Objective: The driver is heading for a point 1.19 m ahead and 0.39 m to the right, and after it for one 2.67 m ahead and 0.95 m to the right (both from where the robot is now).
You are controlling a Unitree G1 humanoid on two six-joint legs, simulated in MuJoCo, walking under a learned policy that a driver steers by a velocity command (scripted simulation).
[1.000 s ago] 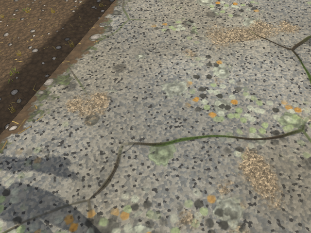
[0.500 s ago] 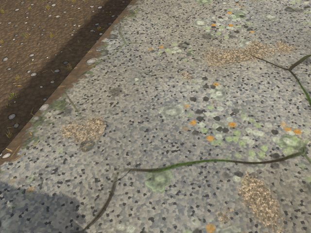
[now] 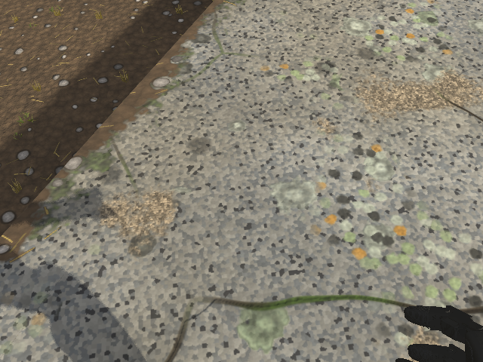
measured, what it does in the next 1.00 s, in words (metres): walks ahead: right foot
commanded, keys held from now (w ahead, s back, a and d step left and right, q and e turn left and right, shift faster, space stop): w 0.74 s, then w+e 0.26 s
